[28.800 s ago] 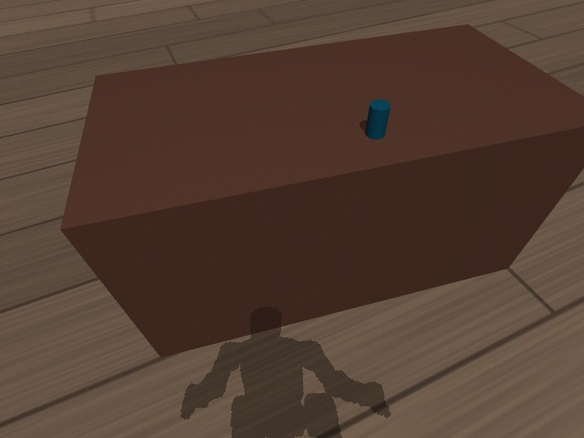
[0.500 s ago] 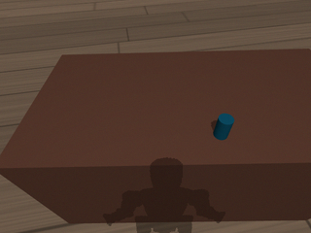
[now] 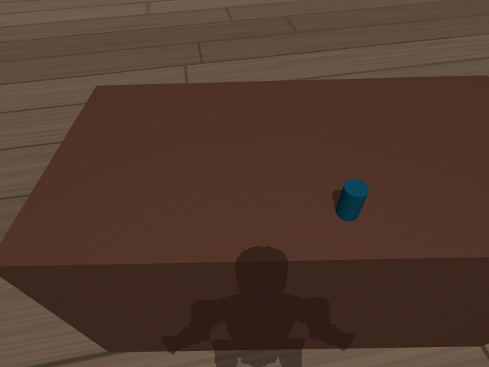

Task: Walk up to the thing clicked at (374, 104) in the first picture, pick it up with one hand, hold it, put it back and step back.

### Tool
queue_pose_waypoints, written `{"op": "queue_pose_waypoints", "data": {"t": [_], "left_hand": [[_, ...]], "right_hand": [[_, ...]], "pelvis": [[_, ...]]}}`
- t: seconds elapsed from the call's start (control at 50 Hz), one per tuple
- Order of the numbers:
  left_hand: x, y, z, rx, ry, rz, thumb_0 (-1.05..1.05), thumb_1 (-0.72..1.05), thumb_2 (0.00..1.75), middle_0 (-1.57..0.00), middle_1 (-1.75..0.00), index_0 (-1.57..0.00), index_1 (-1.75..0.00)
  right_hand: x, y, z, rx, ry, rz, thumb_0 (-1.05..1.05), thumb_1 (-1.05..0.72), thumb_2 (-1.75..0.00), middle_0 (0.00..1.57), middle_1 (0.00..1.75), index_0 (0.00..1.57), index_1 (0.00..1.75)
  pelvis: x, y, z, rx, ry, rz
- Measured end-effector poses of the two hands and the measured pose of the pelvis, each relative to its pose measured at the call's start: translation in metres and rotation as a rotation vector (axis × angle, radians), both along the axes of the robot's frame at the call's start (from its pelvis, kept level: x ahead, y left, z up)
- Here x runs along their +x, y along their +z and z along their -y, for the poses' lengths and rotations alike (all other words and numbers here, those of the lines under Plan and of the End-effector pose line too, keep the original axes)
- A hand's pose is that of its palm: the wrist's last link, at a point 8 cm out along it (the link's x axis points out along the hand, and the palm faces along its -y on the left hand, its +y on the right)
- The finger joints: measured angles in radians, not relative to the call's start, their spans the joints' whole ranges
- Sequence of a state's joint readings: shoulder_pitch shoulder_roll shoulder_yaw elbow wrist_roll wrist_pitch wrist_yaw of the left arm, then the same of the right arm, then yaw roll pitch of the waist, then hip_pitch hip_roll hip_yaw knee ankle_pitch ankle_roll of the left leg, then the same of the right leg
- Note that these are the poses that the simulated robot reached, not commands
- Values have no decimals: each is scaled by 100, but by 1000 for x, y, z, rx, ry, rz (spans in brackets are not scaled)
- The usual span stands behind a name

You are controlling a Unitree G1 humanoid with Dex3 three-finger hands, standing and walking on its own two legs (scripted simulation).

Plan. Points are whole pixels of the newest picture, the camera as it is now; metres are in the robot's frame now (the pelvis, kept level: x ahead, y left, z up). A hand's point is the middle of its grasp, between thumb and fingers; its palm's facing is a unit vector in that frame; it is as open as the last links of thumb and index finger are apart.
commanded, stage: stand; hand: right
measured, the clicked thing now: (351, 200) +0.47 -0.21 -0.04
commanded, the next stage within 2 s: step back in 0.08 s
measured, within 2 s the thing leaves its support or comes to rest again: neither
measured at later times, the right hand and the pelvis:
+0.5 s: hand out of the picture +0.02 -0.26 -0.17, palm faces -0.04 +0.91 -0.42, open 7.4 cm; pelvis -0.07 +0.03 -0.03, yaw +1 degrees
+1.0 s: hand out of the picture -0.07 -0.24 -0.17, palm faces +0.05 +0.92 -0.38, open 7.4 cm; pelvis -0.17 +0.03 -0.03, yaw -4 degrees
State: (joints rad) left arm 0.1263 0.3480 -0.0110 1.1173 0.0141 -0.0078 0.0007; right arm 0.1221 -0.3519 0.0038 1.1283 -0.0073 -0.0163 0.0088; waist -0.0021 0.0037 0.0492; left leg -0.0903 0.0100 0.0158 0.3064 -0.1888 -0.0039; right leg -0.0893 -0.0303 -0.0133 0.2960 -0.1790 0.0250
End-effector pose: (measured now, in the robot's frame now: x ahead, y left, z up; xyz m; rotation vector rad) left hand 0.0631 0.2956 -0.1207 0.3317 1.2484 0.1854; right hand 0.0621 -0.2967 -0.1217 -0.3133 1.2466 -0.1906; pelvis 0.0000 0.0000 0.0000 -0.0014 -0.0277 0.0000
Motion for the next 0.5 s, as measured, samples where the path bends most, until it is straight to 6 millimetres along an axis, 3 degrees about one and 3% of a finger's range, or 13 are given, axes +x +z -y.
{"op": "queue_pose_waypoints", "data": {"t": [0.12,0.34,0.42,0.5], "left_hand": [[3,0,-2,0,13,14,0,90,90,-20,-30,-20,-30],[-6,-7,-16,53,-4,53,0,90,90,-20,-30,-20,-30],[-12,-10,-25,56,-33,67,0,90,90,-20,-30,-20,-30],[-10,-22,-39,40,-51,108,0,90,90,-20,-30,-20,-30]], "right_hand": [[2,0,1,-1,-5,3,0,-90,-90,20,30,21,30],[-3,-9,23,-43,-4,35,0,-90,-90,20,30,21,30],[-19,-7,18,-60,-4,36,0,-90,-90,20,30,20,30],[-49,-7,5,-93,12,9,0,-90,-90,20,30,20,30]], "pelvis": [[-3,-1,0,0,0,-3],[-43,-19,2,-4,9,3],[-58,-23,-9,6,7,-2],[-73,-31,-26,-6,20,-17]]}}
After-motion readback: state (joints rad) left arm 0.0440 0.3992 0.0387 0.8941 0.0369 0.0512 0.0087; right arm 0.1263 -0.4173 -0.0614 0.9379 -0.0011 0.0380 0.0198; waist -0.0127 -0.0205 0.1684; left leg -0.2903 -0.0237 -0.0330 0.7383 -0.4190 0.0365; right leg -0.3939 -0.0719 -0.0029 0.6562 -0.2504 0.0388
